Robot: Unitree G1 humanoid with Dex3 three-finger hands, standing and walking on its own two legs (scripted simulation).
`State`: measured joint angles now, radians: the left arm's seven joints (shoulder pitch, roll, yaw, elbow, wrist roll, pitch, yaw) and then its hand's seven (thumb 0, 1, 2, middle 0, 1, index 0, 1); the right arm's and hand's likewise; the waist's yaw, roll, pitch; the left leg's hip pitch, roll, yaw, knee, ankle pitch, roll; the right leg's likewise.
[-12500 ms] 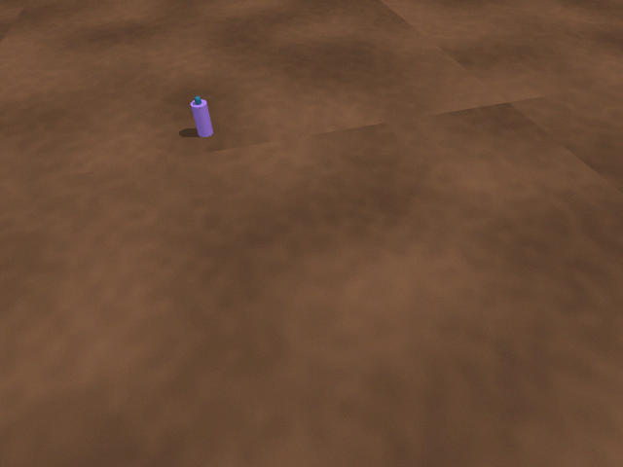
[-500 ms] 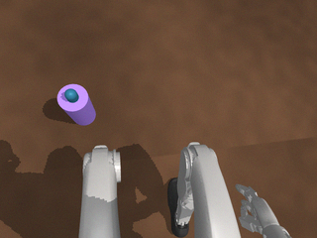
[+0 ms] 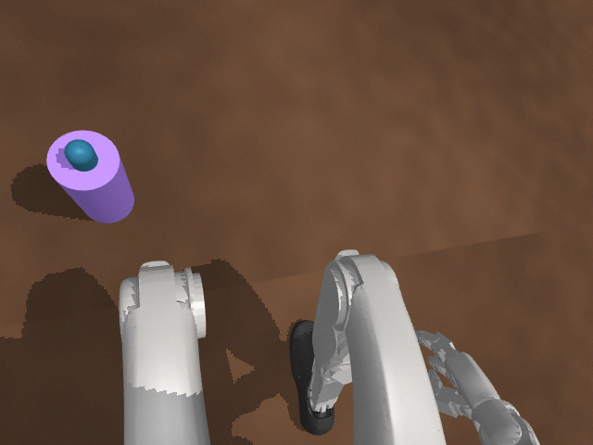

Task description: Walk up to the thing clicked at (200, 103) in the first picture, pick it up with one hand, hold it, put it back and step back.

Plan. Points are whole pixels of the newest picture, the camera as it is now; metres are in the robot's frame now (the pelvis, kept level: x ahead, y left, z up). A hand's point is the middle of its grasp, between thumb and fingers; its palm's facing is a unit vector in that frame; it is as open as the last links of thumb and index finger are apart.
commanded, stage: approach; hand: left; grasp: from the side
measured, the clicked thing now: (95, 178) +0.48 +0.27 -0.23
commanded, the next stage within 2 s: close in in 0.18 s
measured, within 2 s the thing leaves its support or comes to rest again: neither
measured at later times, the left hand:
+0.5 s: hand (57, 202) +0.42 +0.31 -0.20, palm faces +0.26 -0.96 +0.07, open 17.7 cm
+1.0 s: hand (90, 203) +0.43 +0.27 -0.22, palm faces +0.27 -0.96 +0.04, open 17.5 cm
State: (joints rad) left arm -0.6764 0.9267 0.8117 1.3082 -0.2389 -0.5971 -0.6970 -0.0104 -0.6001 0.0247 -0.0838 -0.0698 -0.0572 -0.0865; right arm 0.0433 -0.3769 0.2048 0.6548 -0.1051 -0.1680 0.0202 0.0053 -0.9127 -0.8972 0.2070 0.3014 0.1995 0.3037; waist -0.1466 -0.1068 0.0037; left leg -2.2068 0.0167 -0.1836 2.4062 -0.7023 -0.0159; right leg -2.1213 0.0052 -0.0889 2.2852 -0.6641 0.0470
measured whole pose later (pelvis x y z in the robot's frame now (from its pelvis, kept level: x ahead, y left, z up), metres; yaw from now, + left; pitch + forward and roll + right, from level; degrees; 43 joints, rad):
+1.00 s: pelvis -0.01 +0.02 -0.06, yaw -6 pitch +13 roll -17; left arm -0.64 0.80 0.59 1.44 -0.10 -1.08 -0.13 -0.01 -0.55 0.07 -0.05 -0.06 -0.04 -0.06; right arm -0.14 -0.38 0.47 0.57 -0.35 0.01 0.14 0.00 -0.93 -0.90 0.21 0.30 0.20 0.30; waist -0.25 -0.25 0.26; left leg -2.21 0.00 -0.36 2.66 -0.72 -0.01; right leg -2.07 0.06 -0.21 2.41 -0.62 0.07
